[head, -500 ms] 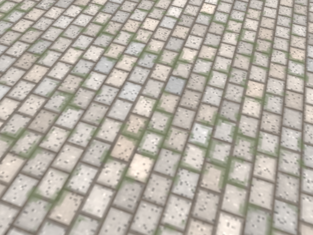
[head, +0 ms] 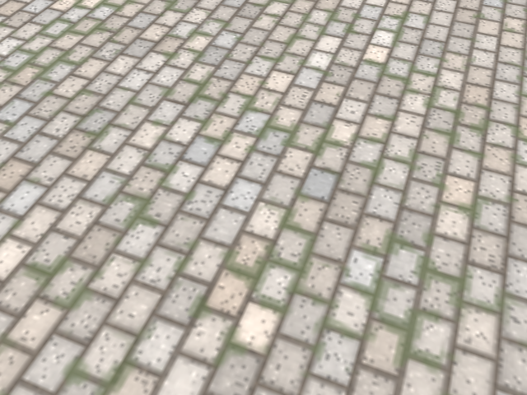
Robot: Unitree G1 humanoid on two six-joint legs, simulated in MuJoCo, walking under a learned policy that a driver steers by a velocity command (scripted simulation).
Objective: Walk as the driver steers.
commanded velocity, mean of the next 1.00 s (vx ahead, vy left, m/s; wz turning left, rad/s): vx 0.47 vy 0.00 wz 0.09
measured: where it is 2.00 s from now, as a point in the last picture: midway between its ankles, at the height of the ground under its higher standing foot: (239, 242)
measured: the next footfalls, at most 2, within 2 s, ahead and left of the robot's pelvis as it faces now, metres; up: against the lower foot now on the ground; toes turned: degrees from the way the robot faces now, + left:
left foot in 0.06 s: +0.11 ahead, +0.12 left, +0.00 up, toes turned +2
right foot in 0.56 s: +0.46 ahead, -0.10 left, +0.00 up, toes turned -1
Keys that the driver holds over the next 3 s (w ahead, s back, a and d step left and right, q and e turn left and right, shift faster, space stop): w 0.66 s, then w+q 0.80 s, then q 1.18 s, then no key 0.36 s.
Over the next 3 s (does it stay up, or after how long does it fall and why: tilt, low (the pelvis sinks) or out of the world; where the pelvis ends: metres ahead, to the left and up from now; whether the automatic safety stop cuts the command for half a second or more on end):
stays up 0.94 0.17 0.00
